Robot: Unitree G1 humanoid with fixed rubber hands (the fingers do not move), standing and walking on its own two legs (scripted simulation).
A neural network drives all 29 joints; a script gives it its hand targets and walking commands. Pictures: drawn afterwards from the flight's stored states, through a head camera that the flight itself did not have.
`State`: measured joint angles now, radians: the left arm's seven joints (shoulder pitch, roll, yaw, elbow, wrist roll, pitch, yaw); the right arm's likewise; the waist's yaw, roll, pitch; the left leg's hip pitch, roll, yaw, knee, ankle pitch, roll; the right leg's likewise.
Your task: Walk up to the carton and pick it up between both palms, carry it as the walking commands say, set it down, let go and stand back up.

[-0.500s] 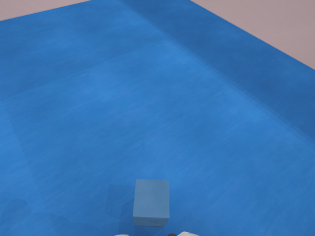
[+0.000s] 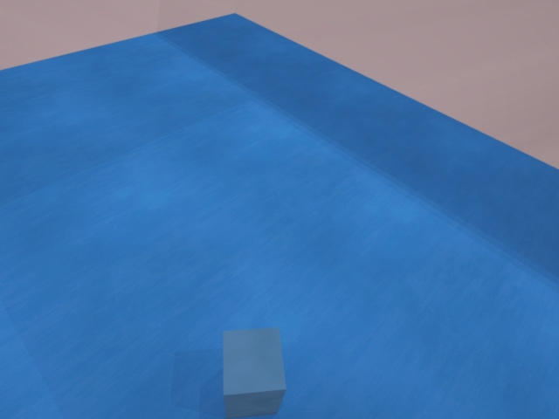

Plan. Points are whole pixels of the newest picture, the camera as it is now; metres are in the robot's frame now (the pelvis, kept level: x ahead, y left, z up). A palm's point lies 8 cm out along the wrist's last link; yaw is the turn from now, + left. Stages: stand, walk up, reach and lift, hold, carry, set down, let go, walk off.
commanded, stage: walk up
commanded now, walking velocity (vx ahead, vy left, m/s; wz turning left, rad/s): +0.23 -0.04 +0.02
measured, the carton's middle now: (251, 375) +0.38 +0.01 -0.64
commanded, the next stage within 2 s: stand in 0.68 s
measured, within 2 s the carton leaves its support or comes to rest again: neither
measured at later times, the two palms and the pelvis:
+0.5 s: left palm out of the picture +0.05 +0.15 -0.16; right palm out of the picture +0.06 -0.29 -0.17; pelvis +0.03 -0.07 -0.02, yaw +1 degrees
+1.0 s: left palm out of the picture +0.03 +0.15 -0.15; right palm out of the picture +0.02 -0.26 -0.16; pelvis +0.04 -0.06 -0.01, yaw +0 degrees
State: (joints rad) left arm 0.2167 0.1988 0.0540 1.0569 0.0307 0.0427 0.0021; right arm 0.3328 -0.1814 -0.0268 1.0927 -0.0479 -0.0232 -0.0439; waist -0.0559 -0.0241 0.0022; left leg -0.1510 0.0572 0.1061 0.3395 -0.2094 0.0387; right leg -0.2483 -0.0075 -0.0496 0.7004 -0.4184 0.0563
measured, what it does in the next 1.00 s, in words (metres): steps on the spot: right foot, then left foot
